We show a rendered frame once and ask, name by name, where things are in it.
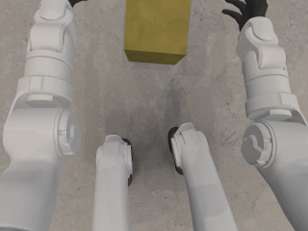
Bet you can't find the right robot forearm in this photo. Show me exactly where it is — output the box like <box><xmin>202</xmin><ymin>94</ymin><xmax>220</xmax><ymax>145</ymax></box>
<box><xmin>236</xmin><ymin>16</ymin><xmax>308</xmax><ymax>127</ymax></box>

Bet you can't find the carton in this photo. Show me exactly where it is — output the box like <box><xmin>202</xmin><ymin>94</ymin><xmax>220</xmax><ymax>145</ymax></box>
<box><xmin>123</xmin><ymin>0</ymin><xmax>192</xmax><ymax>65</ymax></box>

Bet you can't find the robot left upper arm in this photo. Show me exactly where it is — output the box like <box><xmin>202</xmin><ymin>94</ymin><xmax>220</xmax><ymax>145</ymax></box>
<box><xmin>0</xmin><ymin>107</ymin><xmax>81</xmax><ymax>231</ymax></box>

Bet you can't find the left robot thigh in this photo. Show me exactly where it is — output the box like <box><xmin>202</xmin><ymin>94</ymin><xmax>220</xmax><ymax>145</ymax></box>
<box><xmin>91</xmin><ymin>141</ymin><xmax>133</xmax><ymax>231</ymax></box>

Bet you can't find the robot right upper arm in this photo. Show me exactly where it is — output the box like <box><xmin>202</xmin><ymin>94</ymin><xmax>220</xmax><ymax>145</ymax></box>
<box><xmin>241</xmin><ymin>120</ymin><xmax>308</xmax><ymax>231</ymax></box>

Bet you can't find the robot right hand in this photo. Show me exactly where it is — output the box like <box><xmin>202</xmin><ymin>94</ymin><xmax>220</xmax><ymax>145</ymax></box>
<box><xmin>222</xmin><ymin>0</ymin><xmax>269</xmax><ymax>31</ymax></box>

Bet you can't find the right robot shin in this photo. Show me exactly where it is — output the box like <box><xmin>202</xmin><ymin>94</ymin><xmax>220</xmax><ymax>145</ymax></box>
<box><xmin>175</xmin><ymin>122</ymin><xmax>209</xmax><ymax>168</ymax></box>

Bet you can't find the left robot forearm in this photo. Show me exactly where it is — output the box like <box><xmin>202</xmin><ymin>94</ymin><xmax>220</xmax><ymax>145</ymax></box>
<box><xmin>3</xmin><ymin>0</ymin><xmax>79</xmax><ymax>156</ymax></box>

